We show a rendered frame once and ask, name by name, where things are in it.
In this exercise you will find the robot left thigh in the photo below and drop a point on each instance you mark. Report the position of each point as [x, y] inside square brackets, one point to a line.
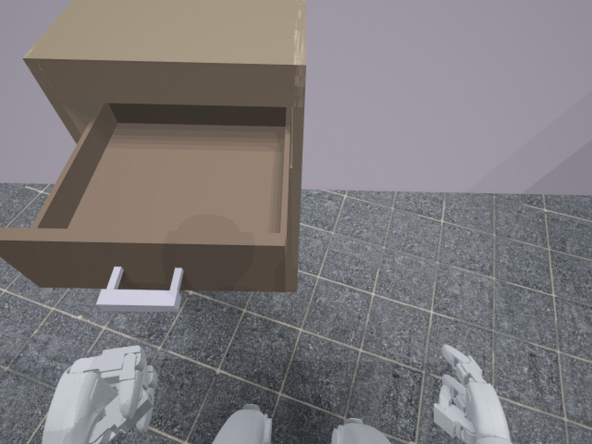
[245, 427]

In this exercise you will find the robot right hand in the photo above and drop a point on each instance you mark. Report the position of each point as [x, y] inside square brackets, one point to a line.
[478, 412]

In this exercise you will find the robot right thigh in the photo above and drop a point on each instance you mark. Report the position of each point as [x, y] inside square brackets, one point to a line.
[353, 433]

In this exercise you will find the cabinet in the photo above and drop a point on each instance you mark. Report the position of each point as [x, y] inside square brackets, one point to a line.
[180, 52]

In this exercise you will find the drawer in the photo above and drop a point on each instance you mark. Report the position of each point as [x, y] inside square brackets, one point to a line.
[151, 188]

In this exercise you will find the robot left hand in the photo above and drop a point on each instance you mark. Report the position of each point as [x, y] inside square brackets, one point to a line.
[114, 383]

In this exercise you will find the robot thigh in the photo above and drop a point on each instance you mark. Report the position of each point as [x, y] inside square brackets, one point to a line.
[353, 433]
[245, 427]

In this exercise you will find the handle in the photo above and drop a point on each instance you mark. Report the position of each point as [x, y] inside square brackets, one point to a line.
[113, 299]

